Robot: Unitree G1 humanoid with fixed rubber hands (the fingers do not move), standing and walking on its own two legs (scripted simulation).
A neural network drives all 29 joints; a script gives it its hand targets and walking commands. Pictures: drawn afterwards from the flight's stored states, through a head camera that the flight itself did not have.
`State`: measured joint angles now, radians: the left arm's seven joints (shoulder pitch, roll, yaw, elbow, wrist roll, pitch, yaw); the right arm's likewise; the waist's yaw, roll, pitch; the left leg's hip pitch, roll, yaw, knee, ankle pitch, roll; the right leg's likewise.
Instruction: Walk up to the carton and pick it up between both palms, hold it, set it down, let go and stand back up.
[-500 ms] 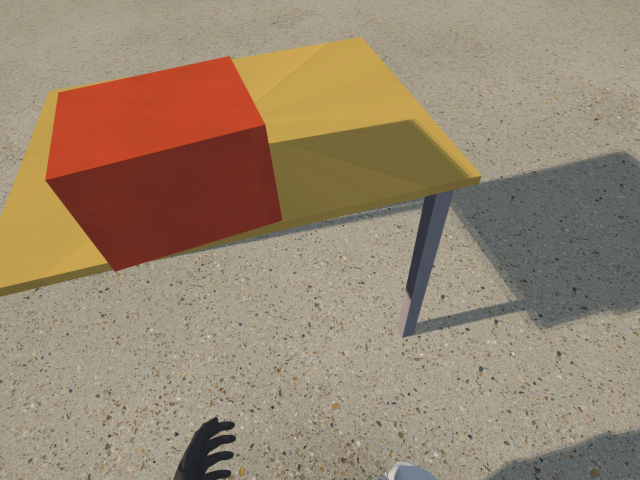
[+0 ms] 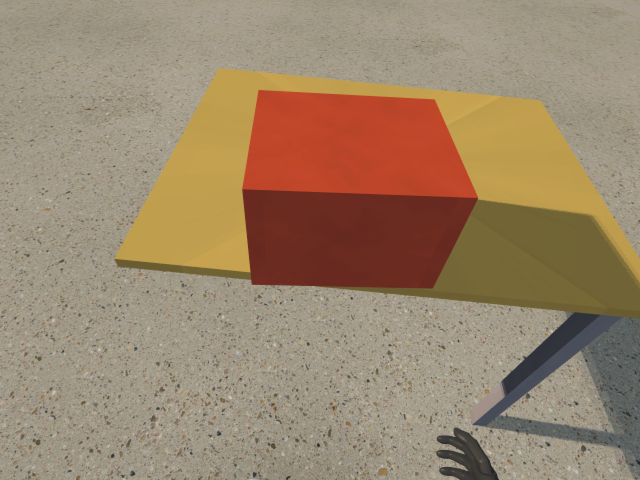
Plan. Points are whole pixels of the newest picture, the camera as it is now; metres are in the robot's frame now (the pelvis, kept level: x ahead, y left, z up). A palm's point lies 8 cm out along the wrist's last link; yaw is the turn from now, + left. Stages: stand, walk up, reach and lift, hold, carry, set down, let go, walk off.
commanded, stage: walk up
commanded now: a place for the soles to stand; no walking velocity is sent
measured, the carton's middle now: (345, 189) +0.54 -0.05 +0.06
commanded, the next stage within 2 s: none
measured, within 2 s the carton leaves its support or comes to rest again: neither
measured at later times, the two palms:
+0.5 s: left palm out of the picture +0.12 +0.16 -0.10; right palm out of the picture +0.11 -0.26 -0.10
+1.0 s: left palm out of the picture +0.06 +0.18 -0.11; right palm out of the picture +0.13 -0.24 -0.09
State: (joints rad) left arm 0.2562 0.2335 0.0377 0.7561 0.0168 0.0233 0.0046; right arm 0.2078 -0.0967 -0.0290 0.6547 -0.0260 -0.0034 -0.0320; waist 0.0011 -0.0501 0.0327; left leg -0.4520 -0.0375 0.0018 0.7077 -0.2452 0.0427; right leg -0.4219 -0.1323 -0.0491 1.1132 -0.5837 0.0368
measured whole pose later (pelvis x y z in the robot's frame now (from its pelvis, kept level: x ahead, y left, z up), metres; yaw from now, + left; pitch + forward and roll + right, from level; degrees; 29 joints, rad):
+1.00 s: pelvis +0.01 -0.04 +0.02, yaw +5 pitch -2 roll -1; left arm 0.28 0.16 0.03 0.81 0.00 0.03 -0.02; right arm 0.22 -0.11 -0.01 0.80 -0.02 0.01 -0.02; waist 0.01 -0.02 0.05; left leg -0.33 -0.02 -0.13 0.55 -0.18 -0.02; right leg -0.21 0.00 -0.16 0.54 -0.29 -0.04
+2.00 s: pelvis +0.14 -0.05 +0.02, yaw -1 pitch -2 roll +1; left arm 0.25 0.12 0.02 0.80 0.01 -0.01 0.00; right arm 0.26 -0.12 -0.01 0.83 -0.01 -0.01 0.00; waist 0.00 -0.03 0.03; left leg -0.18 0.00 0.05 0.50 -0.28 0.01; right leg -0.27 -0.02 -0.03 0.53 -0.22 -0.01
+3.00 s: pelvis +0.11 -0.03 +0.01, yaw -3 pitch -2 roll +1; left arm 0.16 0.20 0.04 0.78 0.01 0.04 0.04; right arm 0.21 -0.19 -0.05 0.79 0.00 0.06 -0.01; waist 0.00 -0.02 0.09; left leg -0.31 -0.01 0.08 0.66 -0.32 0.04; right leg -0.40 -0.03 0.01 0.67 -0.23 0.01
